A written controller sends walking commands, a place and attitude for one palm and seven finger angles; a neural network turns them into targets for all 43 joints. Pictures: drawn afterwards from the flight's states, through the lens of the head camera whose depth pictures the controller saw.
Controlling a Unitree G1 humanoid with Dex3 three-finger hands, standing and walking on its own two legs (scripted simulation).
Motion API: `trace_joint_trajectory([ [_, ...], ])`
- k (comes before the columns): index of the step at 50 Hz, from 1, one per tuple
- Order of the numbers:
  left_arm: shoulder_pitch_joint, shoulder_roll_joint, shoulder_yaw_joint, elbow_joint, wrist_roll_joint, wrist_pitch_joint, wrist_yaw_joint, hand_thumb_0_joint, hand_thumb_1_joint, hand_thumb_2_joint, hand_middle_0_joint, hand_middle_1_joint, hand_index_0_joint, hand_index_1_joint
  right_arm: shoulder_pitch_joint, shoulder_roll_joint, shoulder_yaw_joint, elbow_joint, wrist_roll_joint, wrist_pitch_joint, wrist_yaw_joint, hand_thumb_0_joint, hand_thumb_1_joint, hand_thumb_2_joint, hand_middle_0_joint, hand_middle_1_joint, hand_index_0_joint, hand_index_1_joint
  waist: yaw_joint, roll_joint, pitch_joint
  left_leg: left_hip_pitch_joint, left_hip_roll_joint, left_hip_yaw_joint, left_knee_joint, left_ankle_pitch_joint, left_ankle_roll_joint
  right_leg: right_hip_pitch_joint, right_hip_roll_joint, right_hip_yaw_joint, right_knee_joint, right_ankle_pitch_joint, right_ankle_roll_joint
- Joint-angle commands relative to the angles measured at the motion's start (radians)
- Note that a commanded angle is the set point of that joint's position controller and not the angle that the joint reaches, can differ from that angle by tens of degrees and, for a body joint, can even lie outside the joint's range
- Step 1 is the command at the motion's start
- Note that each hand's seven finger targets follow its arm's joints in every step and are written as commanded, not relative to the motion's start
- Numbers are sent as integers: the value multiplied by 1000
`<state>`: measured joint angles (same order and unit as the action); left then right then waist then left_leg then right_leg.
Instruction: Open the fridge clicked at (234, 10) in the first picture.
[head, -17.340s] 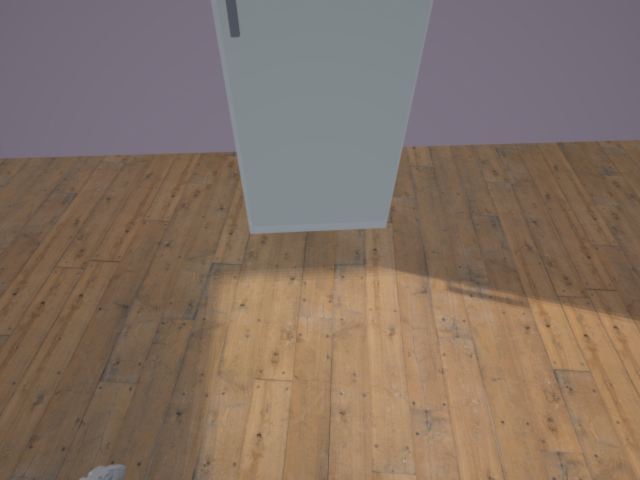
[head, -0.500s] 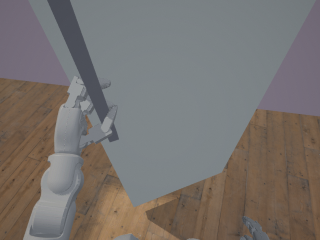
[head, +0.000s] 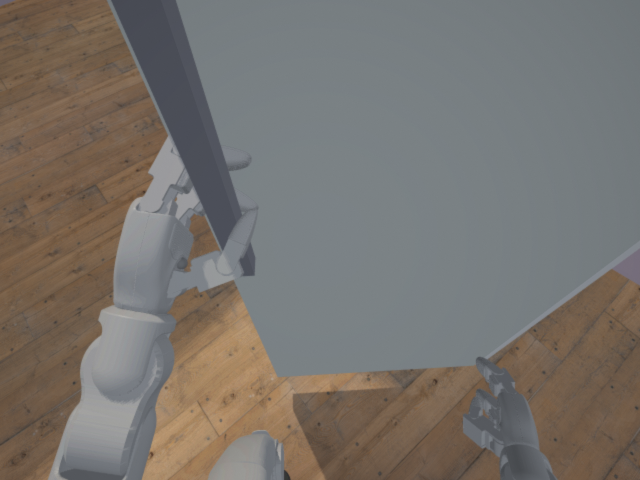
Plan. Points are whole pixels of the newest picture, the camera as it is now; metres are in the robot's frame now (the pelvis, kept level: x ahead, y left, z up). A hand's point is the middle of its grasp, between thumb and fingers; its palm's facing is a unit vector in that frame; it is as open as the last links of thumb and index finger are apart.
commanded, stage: walk backward, drawing the door open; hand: left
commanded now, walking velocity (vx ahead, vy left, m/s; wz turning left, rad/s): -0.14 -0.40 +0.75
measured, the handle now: (208, 142) +0.34 +0.10 +0.25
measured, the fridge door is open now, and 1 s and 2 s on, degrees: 46 60 60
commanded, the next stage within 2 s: stop walking and hold the door back in 0.38 s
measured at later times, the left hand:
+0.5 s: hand (280, 349) +0.21 +0.04 +0.18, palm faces +0.57 -0.78 -0.25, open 6.5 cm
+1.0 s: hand (290, 366) +0.20 +0.03 +0.18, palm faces +0.69 -0.68 -0.24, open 5.7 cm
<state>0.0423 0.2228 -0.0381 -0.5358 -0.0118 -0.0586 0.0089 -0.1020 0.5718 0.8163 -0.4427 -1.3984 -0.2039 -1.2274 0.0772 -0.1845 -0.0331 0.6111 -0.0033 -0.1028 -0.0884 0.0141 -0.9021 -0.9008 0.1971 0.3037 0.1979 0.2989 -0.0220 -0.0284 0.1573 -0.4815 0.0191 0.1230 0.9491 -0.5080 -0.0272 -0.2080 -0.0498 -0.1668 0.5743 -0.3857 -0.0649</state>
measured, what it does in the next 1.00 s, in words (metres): steps to the right, turning left: left foot, then right foot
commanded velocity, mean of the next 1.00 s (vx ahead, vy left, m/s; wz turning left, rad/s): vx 0.01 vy -0.02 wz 0.31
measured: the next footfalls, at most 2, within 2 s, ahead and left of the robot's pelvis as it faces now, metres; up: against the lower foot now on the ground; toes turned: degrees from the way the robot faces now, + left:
left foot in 0.06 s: +0.03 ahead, +0.09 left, +0.00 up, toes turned +11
right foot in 0.34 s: +0.11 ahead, -0.33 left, +0.00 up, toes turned +13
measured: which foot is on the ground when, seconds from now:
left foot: up 0.00-0.04, down 0.06-0.34, up 0.36-0.58, down 0.60-0.84, up 0.86-1.00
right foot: down 0.00-0.04, up 0.06-0.32, down 0.34-0.60, up 0.62-0.82, down 0.84-1.00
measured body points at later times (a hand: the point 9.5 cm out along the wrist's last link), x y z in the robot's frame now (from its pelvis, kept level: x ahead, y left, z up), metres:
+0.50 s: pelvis +0.00 -0.23 -0.01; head +0.07 -0.22 +0.44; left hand +0.17 +0.08 +0.19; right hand +0.24 -0.40 -0.12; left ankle -0.04 -0.13 -0.67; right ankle +0.07 -0.34 -0.73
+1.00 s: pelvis -0.05 -0.35 +0.00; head -0.03 -0.36 +0.45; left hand +0.15 +0.06 +0.20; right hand +0.22 -0.46 -0.11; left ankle -0.10 -0.22 -0.66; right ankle +0.08 -0.44 -0.73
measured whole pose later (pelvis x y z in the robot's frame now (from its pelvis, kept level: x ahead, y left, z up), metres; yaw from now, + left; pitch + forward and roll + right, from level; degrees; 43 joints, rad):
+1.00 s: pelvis -0.05 -0.35 +0.00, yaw +32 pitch -3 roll +2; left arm -0.60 0.34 0.16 0.58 -0.03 -0.16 0.06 -0.12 0.64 0.80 -0.46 -1.41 -0.41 -1.40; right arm 0.13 -0.24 0.02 0.70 0.01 -0.02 -0.09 0.01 -0.90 -0.90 0.20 0.30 0.20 0.30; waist 0.01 0.01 0.07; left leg -0.50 -0.03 0.01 1.08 -0.38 -0.02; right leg -0.32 -0.11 -0.01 0.59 -0.22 0.04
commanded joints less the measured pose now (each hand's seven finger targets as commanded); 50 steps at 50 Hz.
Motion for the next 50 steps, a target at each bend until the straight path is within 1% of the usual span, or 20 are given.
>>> trace_joint_trajectory([
  [1,-287,51,70,-309,-14,-133,41,0,900,900,-450,-1400,-450,-1400,48,-35,-4,-154,-16,-54,-8,0,-900,-900,200,300,200,300,-72,-60,-440,573,83,-38,-567,501,65,-144,-102,-1,391,812,31],
  [2,-294,23,57,-318,-13,-152,33,0,900,900,-450,-1400,-450,-1400,27,-104,-43,-170,-29,-51,1,0,-900,-900,200,300,200,300,-50,128,-463,837,437,-520,-597,981,221,-490,33,65,647,101,126],
  [3,-286,10,35,-235,19,-169,36,0,900,900,-450,-1400,-450,-1400,40,-151,-57,-174,-31,-25,23,0,-900,-900,200,300,200,300,-57,153,-412,820,607,-795,-594,1108,318,-569,23,207,794,-226,130],
  [4,-328,72,105,-294,32,-184,42,0,900,900,-450,-1400,-450,-1400,-28,-164,-62,-189,-21,-34,43,0,-900,-900,200,300,200,300,-38,75,-370,730,606,-738,-591,1024,306,-612,23,299,833,-174,91],
  [5,-353,118,130,-415,25,-188,33,0,900,900,-450,-1400,-450,-1400,-70,-139,-51,-178,-25,-38,37,0,-900,-900,200,300,200,300,-21,195,-363,638,554,-750,-602,814,297,-607,-10,324,826,-124,100],
  [9,-277,57,134,-289,10,-114,28,0,900,900,-450,-1400,-450,-1400,-52,-127,-55,-131,-2,-41,41,0,-900,-900,200,300,200,300,17,263,-328,276,284,-229,-574,504,128,-188,-6,215,410,90,108],
  [14,-273,119,214,-233,-20,-106,62,0,900,900,-450,-1400,-450,-1400,-29,-117,-33,-176,45,-42,40,0,-900,-900,200,300,200,300,15,306,-348,122,171,-212,-499,215,83,140,106,18,-33,112,152],
  [15,-286,160,247,-234,-21,-111,69,0,900,900,-450,-1400,-450,-1400,-20,-95,-23,-169,46,-40,41,0,-900,-900,200,300,200,300,18,200,-357,127,109,-171,-382,186,53,150,67,47,-154,132,143],
  [17,-264,307,370,-235,-19,-103,97,0,900,900,-450,-1400,-450,-1400,-32,-39,-4,-163,30,-26,34,0,-900,-900,200,300,200,300,32,-230,-382,-55,-42,-81,185,-117,-9,86,-275,339,-276,315,-19],
  [18,-212,318,403,-249,-29,-99,112,0,900,900,-450,-1400,-450,-1400,-56,-70,-35,-157,35,-32,29,0,-900,-900,200,300,200,300,62,-320,-420,-68,-22,-160,411,-193,1,72,-371,481,-257,362,-119],
  [20,-167,259,373,-313,-32,-121,114,0,900,900,-450,-1400,-450,-1400,-87,-48,-4,-162,17,-20,23,0,-900,-900,200,300,200,300,42,-146,-361,-126,34,-132,446,-115,-8,142,-320,281,-119,615,-160],
  [24,-115,227,367,-267,-46,-118,120,0,900,900,-450,-1400,-450,-1400,-50,-50,3,-173,7,12,3,0,-900,-900,200,300,200,300,21,-181,-370,47,33,-25,-49,-58,-7,139,-250,70,-43,765,-97],
  [28,-336,158,246,-14,-42,-95,140,0,900,900,-450,-1400,-450,-1400,19,-98,6,-159,12,9,-14,0,-900,-900,200,300,200,300,2,-86,-426,291,3,-31,-443,199,15,52,-264,190,26,728,-29],
  [30,-457,164,209,30,-50,-107,149,0,900,900,-450,-1400,-450,-1400,14,-156,-3,-176,25,7,-10,0,-900,-900,200,300,200,300,12,143,-463,476,223,-292,-534,673,125,-115,-133,127,206,465,72],
  [31,-484,147,179,80,-54,-123,146,0,900,900,-450,-1400,-450,-1400,9,-131,21,-171,26,1,-4,0,-900,-900,200,300,200,300,18,366,-450,536,376,-462,-551,1055,216,-255,-43,120,313,-81,119],
  [40,-907,229,193,641,-40,-77,113,0,900,900,-450,-1400,-450,-1400,8,-172,20,-89,36,22,-17,0,-900,-900,200,300,200,300,37,144,-300,88,131,-151,-465,13,114,92,5,94,-45,39,106],
  [42,-959,348,267,794,-34,-71,113,0,900,900,-450,-1400,-450,-1400,-3,-160,9,-90,20,46,-20,0,-900,-900,200,300,200,300,48,-279,-213,-93,-55,-87,1,-72,17,-25,-330,661,-396,-342,-58],
  [43,-967,411,318,834,-33,-73,119,0,900,900,-450,-1400,-450,-1400,-28,-189,2,-78,6,45,-20,0,-900,-900,200,300,200,300,79,-159,-202,-102,-45,-179,189,-23,6,-93,-442,788,-466,-342,-110],
  [47,-1090,466,387,1006,-23,-134,101,0,900,900,-450,-1400,-450,-1400,25,-179,0,-13,7,47,-11,0,-900,-900,200,300,200,300,32,-199,-298,-95,-7,-171,215,150,-6,-32,-285,430,-290,-174,-24],
  [50,-1095,510,417,1082,-17,-160,87,0,900,900,-450,-1400,-450,-1400,34,-182,-7,-15,12,38,-19,0,-900,-900,200,300,200,300,51,-212,-327,1,-22,-86,-58,90,7,-2,-263,381,-280,-102,-24],
])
